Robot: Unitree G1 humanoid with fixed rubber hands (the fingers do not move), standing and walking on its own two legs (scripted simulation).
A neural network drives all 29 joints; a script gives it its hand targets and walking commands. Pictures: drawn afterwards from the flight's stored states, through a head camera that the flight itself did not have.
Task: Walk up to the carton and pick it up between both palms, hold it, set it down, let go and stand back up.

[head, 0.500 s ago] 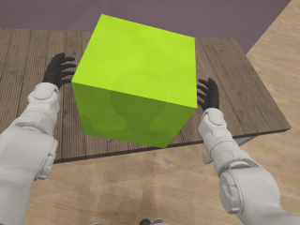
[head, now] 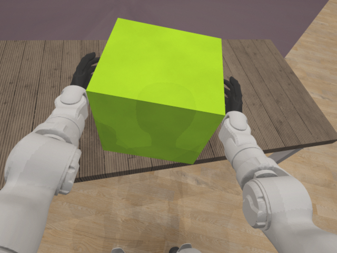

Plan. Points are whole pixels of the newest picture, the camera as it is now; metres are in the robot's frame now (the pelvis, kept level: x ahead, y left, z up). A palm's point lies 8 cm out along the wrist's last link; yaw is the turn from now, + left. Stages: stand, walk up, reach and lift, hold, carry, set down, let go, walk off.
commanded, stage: reach and lift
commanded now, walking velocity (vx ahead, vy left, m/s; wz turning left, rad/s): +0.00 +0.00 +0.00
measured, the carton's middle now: (158, 97) +0.51 -0.01 +0.03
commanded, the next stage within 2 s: none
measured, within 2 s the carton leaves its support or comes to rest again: neither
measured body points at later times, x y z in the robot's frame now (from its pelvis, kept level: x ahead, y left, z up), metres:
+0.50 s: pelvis +0.02 +0.01 +0.01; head +0.13 +0.06 +0.44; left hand +0.52 +0.16 +0.05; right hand +0.45 -0.18 +0.06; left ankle +0.03 +0.09 -0.69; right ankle +0.03 -0.15 -0.69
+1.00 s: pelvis +0.03 +0.01 +0.03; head +0.16 +0.04 +0.46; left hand +0.51 +0.17 +0.05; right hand +0.44 -0.18 +0.05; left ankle +0.03 +0.09 -0.69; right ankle +0.04 -0.15 -0.69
